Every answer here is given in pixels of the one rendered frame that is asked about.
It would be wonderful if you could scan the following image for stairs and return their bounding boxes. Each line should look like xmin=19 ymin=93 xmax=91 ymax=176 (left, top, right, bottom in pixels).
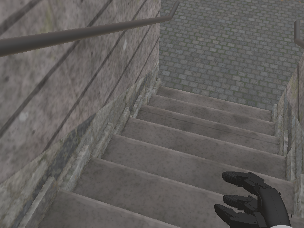
xmin=38 ymin=85 xmax=304 ymax=228

